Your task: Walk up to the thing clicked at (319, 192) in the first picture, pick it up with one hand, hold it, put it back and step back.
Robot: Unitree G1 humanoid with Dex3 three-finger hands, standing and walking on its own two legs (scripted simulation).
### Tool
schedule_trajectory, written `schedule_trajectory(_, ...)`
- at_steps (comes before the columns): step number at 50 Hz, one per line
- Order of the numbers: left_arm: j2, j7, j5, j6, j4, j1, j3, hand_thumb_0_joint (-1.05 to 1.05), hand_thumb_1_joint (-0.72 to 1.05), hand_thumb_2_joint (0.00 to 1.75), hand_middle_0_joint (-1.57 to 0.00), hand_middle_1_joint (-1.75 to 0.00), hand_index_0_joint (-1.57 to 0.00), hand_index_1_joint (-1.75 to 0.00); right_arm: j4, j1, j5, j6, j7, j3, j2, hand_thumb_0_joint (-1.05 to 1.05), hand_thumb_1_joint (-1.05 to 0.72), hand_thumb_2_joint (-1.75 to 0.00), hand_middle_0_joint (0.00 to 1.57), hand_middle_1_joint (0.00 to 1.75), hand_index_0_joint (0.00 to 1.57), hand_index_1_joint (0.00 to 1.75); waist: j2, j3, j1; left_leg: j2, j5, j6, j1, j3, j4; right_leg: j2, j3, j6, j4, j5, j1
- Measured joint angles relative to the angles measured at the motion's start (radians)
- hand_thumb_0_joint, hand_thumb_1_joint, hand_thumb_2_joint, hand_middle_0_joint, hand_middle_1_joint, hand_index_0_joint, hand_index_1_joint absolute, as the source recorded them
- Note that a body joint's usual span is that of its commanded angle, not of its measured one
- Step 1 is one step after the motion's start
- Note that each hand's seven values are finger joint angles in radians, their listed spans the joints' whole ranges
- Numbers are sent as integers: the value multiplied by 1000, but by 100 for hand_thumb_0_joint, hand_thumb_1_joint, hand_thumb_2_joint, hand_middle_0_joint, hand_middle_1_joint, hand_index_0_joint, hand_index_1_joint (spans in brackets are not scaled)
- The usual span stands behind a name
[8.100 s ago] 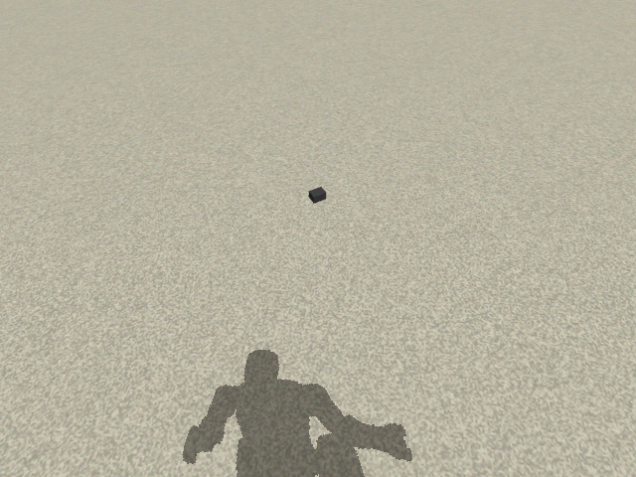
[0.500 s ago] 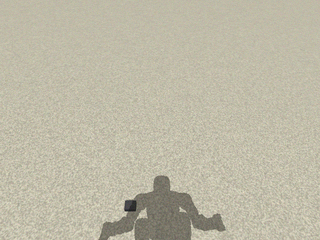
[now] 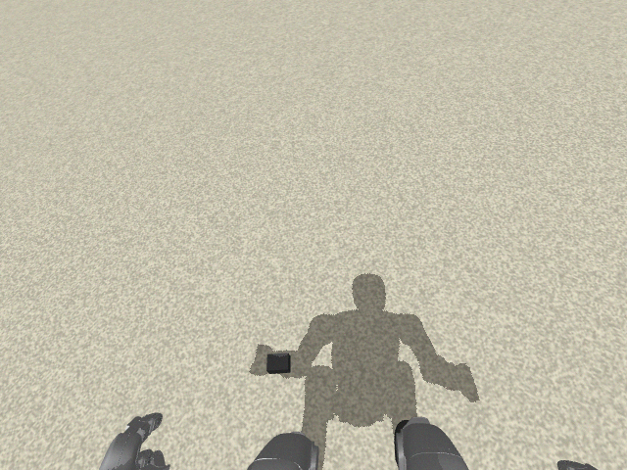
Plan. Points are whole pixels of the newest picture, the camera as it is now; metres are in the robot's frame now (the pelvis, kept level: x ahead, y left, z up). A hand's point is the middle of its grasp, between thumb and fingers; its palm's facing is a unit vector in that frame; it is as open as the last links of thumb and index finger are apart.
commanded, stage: walk up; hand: left
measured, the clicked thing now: (278, 363) +0.44 +0.22 -0.73
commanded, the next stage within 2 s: none
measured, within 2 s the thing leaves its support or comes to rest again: neither
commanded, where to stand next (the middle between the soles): +0.06 -0.01 m, yaw -2 degrees
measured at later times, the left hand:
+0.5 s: hand out of the picture +0.02 +0.32 -0.14, palm faces -0.09 -0.93 -0.36, open 7.4 cm
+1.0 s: hand out of the picture +0.14 +0.26 -0.09, palm faces -0.01 -0.84 -0.55, open 7.4 cm
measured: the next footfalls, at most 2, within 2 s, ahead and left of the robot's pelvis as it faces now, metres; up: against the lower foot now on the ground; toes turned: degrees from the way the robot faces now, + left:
left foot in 0.12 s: +0.01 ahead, +0.14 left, +0.00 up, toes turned +2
right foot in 0.68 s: +0.15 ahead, -0.14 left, +0.00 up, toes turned -4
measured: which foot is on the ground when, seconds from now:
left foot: up 0.00-0.10, down 0.12-0.70, up 0.72-1.00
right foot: down 0.00-0.16, up 0.18-0.66, down 0.68-1.00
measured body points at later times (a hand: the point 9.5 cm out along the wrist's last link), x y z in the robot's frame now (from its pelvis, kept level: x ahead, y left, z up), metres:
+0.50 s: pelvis -0.01 +0.02 +0.03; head +0.00 +0.06 +0.48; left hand +0.03 +0.37 -0.11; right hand -0.01 -0.31 -0.06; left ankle -0.03 +0.13 -0.71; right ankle +0.01 -0.13 -0.66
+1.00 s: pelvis +0.02 -0.02 +0.00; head +0.07 -0.08 +0.45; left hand +0.14 +0.30 -0.06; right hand +0.08 -0.34 -0.16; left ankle +0.00 +0.17 -0.63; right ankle +0.11 -0.14 -0.71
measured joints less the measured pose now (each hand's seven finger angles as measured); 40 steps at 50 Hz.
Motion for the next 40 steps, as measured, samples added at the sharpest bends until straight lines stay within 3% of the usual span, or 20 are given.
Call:
schedule_trajectory(3, 17, 10, 6, 7, -8, -22, 12, 1, 89, 89, -21, -30, -21, -30, 16, 4, -14, 12, 9, -6, 0, 0, -91, -90, 20, 30, 21, 30, -6, -14, -6, 16, 14, -6, 15, 24, -66, -9, -14, 4, 28, -2, -26)
schedule_trajectory(6, 47, 16, 6, 17, -4, -44, 24, 1, 89, 89, -21, -30, -21, -30, 31, 25, -30, 10, 31, -17, -3, 0, -91, -90, 20, 30, 21, 30, -30, -33, -20, 36, 45, 9, 69, 70, -231, -33, -31, 15, 62, -7, -57)
schedule_trajectory(8, 74, 24, 1, 26, 6, -51, 35, 1, 89, 89, -21, -30, -21, -30, 45, 37, -49, 8, 45, -27, 5, 0, -91, -90, 20, 30, 21, 30, -88, -30, -16, 6, 87, 24, 81, 103, -255, -61, 3, 5, 118, -69, -84)
schedule_trajectory(10, 77, 39, -6, 34, 32, -22, 45, 1, 90, 89, -21, -30, -21, -30, 45, 57, -64, 13, 56, -27, -1, 0, -91, -90, 20, 30, 21, 30, -87, -50, -21, 18, 90, 36, 73, 113, -249, -8, 48, -16, 234, -280, -123)
schedule_trajectory(12, 80, 43, -11, 41, 71, 8, 50, 1, 90, 89, -20, -30, -21, -30, 50, 71, -69, 13, 52, -29, -1, 0, -91, -90, 20, 30, 21, 30, -68, -64, -54, 33, 117, 43, 77, 89, -286, 63, 83, -28, 376, -356, -138)
schedule_trajectory(15, 102, 25, -17, 41, 99, 49, 56, 1, 90, 89, -20, -30, -21, -30, 65, 96, -66, -16, 30, -24, 20, 0, -91, -90, 20, 30, 21, 30, -98, -84, -54, 22, 186, 38, 101, 94, -402, 123, 145, -39, 478, -276, -127)
schedule_trajectory(18, 116, -11, -2, 34, 115, 115, 58, 1, 90, 89, -20, -29, -20, -30, 72, 129, -54, -59, 30, -26, 27, 1, -91, -90, 20, 30, 21, 30, -114, -107, -41, 25, 217, 48, 139, 104, -487, 135, 130, -22, 470, -233, -65)
schedule_trajectory(23, 139, -46, 5, 31, 146, 208, 56, 1, 90, 89, -20, -29, -20, -30, 58, 177, -43, -114, 21, -28, 27, 1, -90, -90, 20, 30, 21, 30, -141, -145, -32, 45, 256, 27, 231, 132, -606, 117, 138, -2, 372, -188, 6)
schedule_trajectory(28, 135, -62, -8, 7, 141, 214, 42, 2, 90, 89, -20, -29, -20, -30, 41, 196, -38, -124, 28, -25, 14, 0, -90, -90, 20, 30, 21, 30, -140, -139, -37, 69, 262, 12, 312, 143, -674, 73, 123, 2, 212, -168, 17)
schedule_trajectory(31, 114, -67, -14, -20, 117, 207, 29, 1, 90, 89, -20, -29, -20, -30, 23, 193, -48, -100, 43, -28, -7, 0, -90, -90, 20, 30, 21, 30, -114, -128, -35, 85, 225, 13, 334, 156, -651, 41, 63, 1, 80, -184, 39)
schedule_trajectory(33, 102, -52, -16, -42, 104, 207, 24, 1, 90, 89, -20, -30, -20, -30, 3, 184, -57, -74, 50, -30, -22, 0, -90, -90, 20, 30, 21, 30, -94, -126, -39, 93, 174, 7, 324, 162, -584, 33, 27, 2, -9, -133, 74)
schedule_trajectory(35, 89, -26, -17, -57, 101, 196, 28, 1, 90, 89, -20, -30, -21, -30, -10, 166, -51, -49, 47, -32, -31, 1, -90, -90, 20, 30, 21, 30, -64, -112, -39, 113, 100, 4, 286, 155, -456, 49, 9, -4, -44, -18, 99)
schedule_trajectory(36, 73, -12, -13, -59, 100, 180, 30, 1, 90, 89, -20, -30, -21, -30, -9, 146, -44, -33, 42, -34, -34, 1, -91, -90, 20, 30, 21, 30, -31, -96, -39, 121, 67, 14, 254, 119, -376, 67, -5, -14, -11, -40, 92)
schedule_trajectory(38, 51, 7, -7, -56, 81, 154, 18, 1, 90, 89, -20, -30, -21, -30, -13, 111, -33, -3, 30, -35, -26, 1, -91, -90, 20, 30, 21, 30, 5, -76, -33, 77, 5, 20, 169, 35, -210, 76, -17, -27, 20, -78, 79)
schedule_trajectory(40, 35, 16, -6, -52, 58, 131, 9, 1, 90, 89, -20, -30, -21, -30, -19, 80, -25, 12, 26, -31, -18, 1, -91, -90, 20, 30, 20, 30, 22, -57, -21, 34, -15, 21, 90, 1, -71, 71, -12, -35, 16, -82, 77)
